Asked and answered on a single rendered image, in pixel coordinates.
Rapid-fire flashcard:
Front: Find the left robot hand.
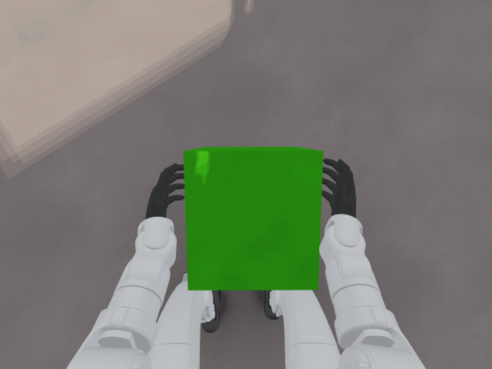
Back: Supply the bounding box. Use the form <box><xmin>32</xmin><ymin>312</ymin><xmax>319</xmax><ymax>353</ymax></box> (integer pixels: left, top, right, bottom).
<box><xmin>145</xmin><ymin>163</ymin><xmax>185</xmax><ymax>219</ymax></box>

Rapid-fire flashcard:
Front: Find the left robot forearm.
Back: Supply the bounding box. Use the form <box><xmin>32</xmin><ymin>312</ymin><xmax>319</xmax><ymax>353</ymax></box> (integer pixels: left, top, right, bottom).
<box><xmin>66</xmin><ymin>217</ymin><xmax>177</xmax><ymax>369</ymax></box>

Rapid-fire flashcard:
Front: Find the carton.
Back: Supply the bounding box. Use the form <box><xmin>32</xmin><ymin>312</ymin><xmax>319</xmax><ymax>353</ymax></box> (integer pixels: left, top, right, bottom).
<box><xmin>184</xmin><ymin>147</ymin><xmax>324</xmax><ymax>291</ymax></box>

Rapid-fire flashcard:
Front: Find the robot thigh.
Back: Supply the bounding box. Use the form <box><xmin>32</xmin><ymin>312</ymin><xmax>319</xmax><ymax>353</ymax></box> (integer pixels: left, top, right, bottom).
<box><xmin>272</xmin><ymin>290</ymin><xmax>341</xmax><ymax>369</ymax></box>
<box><xmin>147</xmin><ymin>281</ymin><xmax>212</xmax><ymax>369</ymax></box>

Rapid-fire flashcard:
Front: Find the right robot hand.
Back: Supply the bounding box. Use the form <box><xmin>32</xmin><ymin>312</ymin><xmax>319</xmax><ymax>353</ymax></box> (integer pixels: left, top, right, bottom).
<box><xmin>321</xmin><ymin>158</ymin><xmax>356</xmax><ymax>218</ymax></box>

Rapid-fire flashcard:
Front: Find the right robot upper arm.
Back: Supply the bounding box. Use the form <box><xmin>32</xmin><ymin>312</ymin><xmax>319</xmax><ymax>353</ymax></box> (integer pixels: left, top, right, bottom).
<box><xmin>338</xmin><ymin>344</ymin><xmax>425</xmax><ymax>369</ymax></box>

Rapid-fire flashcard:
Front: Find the robot right thigh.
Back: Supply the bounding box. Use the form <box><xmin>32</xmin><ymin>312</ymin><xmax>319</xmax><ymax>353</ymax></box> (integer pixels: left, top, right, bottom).
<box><xmin>272</xmin><ymin>290</ymin><xmax>341</xmax><ymax>369</ymax></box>

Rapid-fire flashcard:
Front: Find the left robot upper arm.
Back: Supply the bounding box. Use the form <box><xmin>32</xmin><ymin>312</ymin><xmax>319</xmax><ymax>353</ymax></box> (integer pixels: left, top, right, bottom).
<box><xmin>69</xmin><ymin>347</ymin><xmax>151</xmax><ymax>369</ymax></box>

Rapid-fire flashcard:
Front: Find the right robot forearm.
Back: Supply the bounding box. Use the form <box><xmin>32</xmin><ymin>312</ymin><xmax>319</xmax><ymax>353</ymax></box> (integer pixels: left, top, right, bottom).
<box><xmin>319</xmin><ymin>214</ymin><xmax>426</xmax><ymax>369</ymax></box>

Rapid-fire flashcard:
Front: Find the robot left thigh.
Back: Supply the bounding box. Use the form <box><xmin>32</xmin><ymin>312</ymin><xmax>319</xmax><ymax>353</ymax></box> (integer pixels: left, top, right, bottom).
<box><xmin>147</xmin><ymin>281</ymin><xmax>212</xmax><ymax>369</ymax></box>

